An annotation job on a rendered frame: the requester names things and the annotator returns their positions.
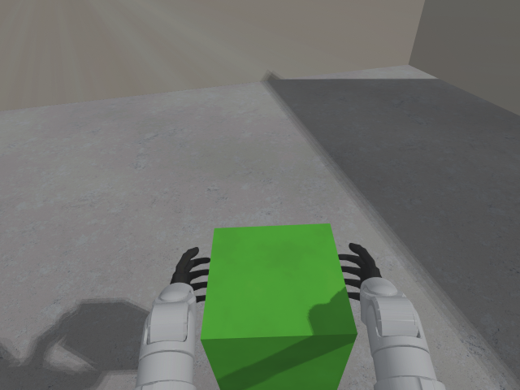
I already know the robot right forearm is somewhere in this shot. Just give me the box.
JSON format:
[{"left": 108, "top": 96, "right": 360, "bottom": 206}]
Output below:
[{"left": 360, "top": 277, "right": 446, "bottom": 390}]

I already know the robot left hand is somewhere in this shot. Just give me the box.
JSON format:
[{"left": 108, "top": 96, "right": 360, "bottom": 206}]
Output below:
[{"left": 170, "top": 247, "right": 210, "bottom": 303}]

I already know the robot right hand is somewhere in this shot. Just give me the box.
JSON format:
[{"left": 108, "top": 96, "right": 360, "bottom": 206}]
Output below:
[{"left": 338, "top": 243, "right": 382, "bottom": 301}]

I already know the carton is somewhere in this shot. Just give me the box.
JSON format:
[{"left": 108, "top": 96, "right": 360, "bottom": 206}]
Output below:
[{"left": 201, "top": 223, "right": 358, "bottom": 390}]

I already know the robot left forearm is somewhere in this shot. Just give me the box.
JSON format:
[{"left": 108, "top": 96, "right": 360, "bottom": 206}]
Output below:
[{"left": 133, "top": 283, "right": 197, "bottom": 390}]

